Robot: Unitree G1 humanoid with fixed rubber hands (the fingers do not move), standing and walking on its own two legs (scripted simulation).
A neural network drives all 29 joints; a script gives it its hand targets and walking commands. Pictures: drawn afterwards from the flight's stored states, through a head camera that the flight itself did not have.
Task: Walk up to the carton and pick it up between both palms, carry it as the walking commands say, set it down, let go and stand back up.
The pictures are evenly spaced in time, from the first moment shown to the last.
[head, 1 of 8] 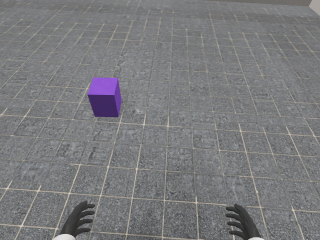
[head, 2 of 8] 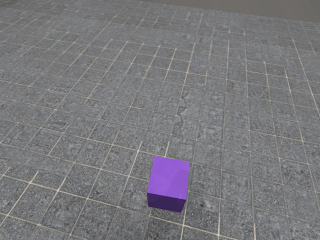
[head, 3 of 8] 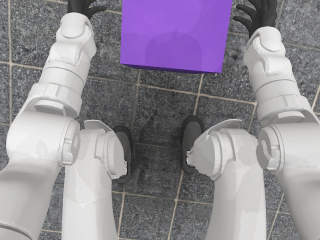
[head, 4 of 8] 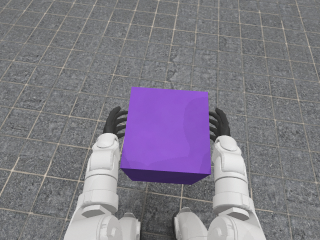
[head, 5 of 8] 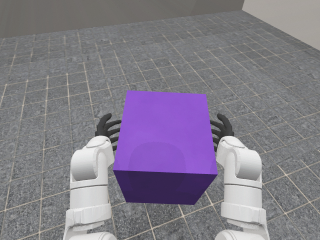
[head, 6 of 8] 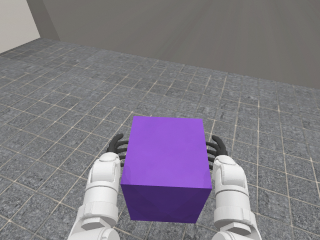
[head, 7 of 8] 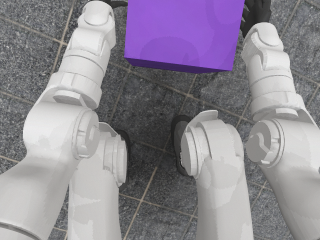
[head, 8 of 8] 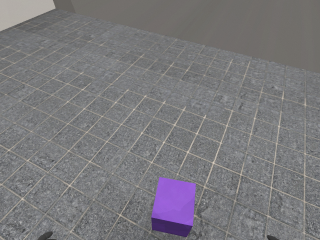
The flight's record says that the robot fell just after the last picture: no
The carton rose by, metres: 0.69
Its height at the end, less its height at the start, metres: +0.00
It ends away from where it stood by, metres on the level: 0.81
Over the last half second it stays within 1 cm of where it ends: yes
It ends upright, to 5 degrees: yes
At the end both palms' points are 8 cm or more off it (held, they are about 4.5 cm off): yes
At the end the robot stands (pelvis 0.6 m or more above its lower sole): yes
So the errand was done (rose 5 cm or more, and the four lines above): yes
